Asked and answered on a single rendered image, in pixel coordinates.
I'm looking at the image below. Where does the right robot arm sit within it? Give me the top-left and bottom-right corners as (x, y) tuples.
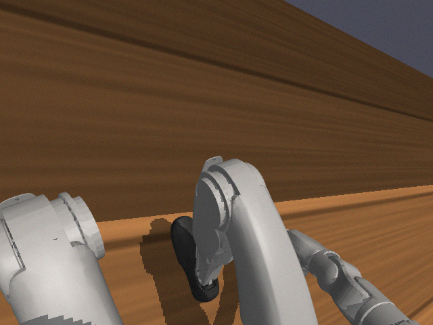
(309, 249), (420, 325)

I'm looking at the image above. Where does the right robot foot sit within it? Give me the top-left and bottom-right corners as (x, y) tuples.
(170, 216), (219, 302)

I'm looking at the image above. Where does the right robot hand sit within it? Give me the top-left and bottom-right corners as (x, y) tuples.
(286, 229), (326, 276)

